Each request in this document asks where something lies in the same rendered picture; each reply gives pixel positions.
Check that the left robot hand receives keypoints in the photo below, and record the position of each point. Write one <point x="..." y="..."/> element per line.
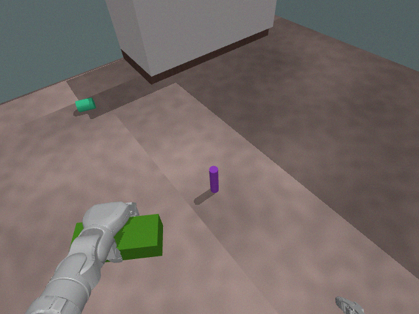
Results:
<point x="113" y="216"/>

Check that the left robot arm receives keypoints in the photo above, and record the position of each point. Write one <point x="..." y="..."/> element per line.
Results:
<point x="76" y="275"/>

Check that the right robot hand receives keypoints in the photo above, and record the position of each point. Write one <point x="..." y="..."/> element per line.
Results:
<point x="348" y="307"/>

